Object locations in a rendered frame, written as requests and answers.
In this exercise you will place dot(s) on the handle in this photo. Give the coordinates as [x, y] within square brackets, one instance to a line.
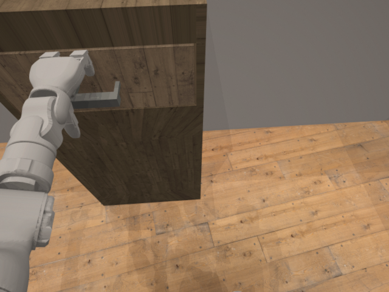
[97, 99]

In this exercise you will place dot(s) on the left robot forearm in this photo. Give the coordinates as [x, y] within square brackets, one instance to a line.
[32, 148]

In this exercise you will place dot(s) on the robot left upper arm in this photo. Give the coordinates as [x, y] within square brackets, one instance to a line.
[26, 219]

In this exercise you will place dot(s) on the cabinet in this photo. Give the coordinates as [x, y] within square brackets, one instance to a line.
[126, 155]

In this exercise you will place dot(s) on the drawer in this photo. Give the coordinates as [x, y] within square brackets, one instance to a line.
[155, 75]

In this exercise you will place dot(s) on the robot left hand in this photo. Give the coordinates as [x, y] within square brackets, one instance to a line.
[64, 73]

